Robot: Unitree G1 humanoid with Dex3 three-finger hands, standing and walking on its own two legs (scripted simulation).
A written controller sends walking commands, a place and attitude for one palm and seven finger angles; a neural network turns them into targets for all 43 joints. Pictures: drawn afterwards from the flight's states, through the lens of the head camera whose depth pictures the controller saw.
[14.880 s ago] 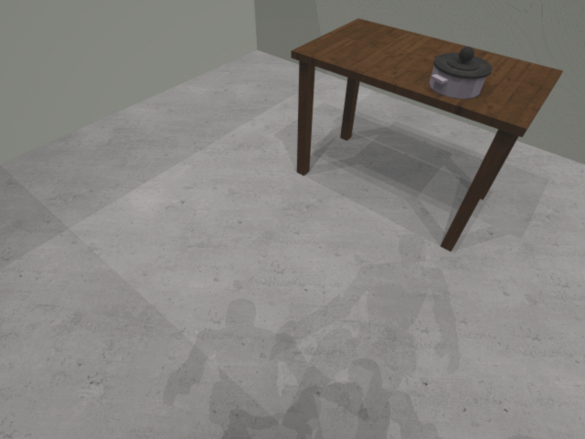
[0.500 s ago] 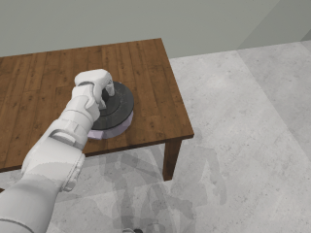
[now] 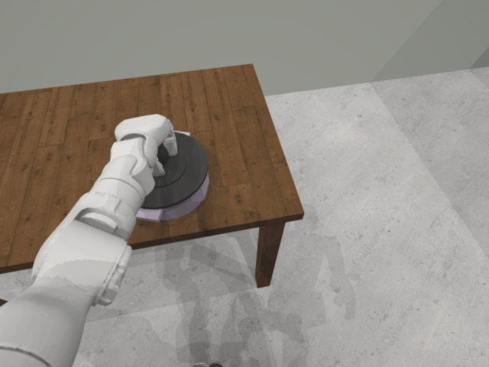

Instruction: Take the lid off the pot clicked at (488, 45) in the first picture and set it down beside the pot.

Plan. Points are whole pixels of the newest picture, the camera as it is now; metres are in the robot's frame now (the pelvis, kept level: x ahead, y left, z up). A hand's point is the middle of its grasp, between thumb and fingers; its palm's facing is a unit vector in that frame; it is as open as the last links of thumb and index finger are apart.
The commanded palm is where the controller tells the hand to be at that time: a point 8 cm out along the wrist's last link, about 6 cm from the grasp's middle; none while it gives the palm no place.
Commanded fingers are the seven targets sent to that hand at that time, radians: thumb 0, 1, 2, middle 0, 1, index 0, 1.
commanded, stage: lift the lid straight up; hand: left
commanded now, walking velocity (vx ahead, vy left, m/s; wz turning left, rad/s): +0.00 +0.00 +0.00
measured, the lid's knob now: (156, 155) +0.50 +0.14 +0.02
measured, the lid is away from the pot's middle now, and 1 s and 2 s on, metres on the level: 0.01 0.01 0.01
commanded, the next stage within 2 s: none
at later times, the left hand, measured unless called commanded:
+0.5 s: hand (150, 151) +0.47 +0.13 +0.07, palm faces -0.36 -0.10 -0.93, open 7.0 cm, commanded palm +0.49 +0.14 +0.13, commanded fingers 0.00 0.85 0.62 -0.93 -1.09 -0.90 -1.08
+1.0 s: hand (142, 131) +0.49 +0.14 +0.10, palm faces -0.34 -0.11 -0.93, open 7.0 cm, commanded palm +0.49 +0.14 +0.17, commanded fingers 0.00 0.85 0.62 -0.93 -1.09 -0.90 -1.08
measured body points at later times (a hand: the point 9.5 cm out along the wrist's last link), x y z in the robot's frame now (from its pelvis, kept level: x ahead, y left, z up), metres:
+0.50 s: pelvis +0.00 +0.00 +0.00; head +0.06 -0.02 +0.45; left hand +0.49 +0.13 +0.12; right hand +0.04 -0.27 -0.14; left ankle +0.04 +0.09 -0.72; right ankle -0.06 -0.11 -0.72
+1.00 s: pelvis +0.01 +0.00 +0.01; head +0.06 -0.02 +0.46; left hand +0.50 +0.14 +0.15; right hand +0.06 -0.27 -0.14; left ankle +0.04 +0.09 -0.72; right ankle -0.06 -0.11 -0.72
